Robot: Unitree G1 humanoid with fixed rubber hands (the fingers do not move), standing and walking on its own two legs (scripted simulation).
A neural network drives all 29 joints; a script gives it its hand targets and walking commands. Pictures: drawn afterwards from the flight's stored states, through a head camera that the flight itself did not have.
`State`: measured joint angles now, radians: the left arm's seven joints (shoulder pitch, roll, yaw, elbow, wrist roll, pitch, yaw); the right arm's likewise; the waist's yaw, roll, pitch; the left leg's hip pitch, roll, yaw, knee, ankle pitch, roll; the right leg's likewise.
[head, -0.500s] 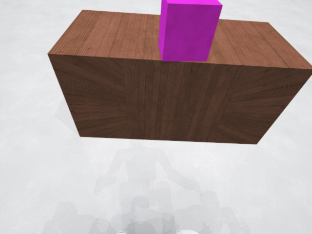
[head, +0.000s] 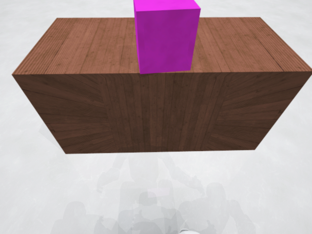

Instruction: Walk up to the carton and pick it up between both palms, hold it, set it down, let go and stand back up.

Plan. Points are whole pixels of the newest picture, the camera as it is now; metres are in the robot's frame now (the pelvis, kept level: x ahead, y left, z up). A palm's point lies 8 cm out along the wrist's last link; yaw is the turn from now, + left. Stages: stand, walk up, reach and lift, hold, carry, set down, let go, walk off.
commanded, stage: walk up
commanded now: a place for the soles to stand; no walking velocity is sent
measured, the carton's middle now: (163, 34) +0.90 -0.03 +0.09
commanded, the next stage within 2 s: none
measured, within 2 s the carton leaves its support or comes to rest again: neither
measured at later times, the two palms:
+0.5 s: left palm out of the picture +0.15 +0.29 -0.13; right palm out of the picture +0.09 -0.34 -0.09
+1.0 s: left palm out of the picture +0.16 +0.28 -0.12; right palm out of the picture +0.10 -0.35 -0.09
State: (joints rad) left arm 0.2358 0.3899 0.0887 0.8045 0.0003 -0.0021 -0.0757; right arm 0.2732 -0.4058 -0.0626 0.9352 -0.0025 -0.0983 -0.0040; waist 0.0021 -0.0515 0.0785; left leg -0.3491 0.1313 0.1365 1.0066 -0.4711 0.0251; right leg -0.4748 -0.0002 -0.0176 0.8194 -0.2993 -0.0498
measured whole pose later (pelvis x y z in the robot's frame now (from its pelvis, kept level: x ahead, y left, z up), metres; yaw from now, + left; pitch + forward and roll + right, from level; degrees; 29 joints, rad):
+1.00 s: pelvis +0.05 -0.02 -0.01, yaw -4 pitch -2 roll +0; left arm 0.23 0.39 0.05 0.82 0.00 -0.03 -0.01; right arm 0.22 -0.41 -0.02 0.92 0.00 -0.05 -0.02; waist 0.00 -0.05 0.07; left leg -0.47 0.10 0.12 0.88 -0.38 0.02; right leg -0.42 0.04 0.05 0.90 -0.45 -0.03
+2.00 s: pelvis +0.30 -0.04 +0.01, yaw -4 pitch -3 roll +1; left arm 0.28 0.39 0.06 0.83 0.00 -0.06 -0.05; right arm 0.27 -0.41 -0.06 0.90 0.00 -0.07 0.03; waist 0.00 -0.02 0.11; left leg -0.54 0.05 0.10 1.06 -0.43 0.02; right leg -0.36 -0.01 -0.08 0.71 -0.29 -0.07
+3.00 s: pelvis +0.49 -0.07 +0.00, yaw -3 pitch -1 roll +1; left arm 0.25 0.39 0.04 0.83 0.00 -0.04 -0.01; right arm 0.22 -0.40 -0.03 0.89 0.00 -0.07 0.01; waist 0.00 -0.03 0.10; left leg -0.37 0.06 0.11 0.81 -0.41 0.01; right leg -0.44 -0.02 0.00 0.85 -0.39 -0.02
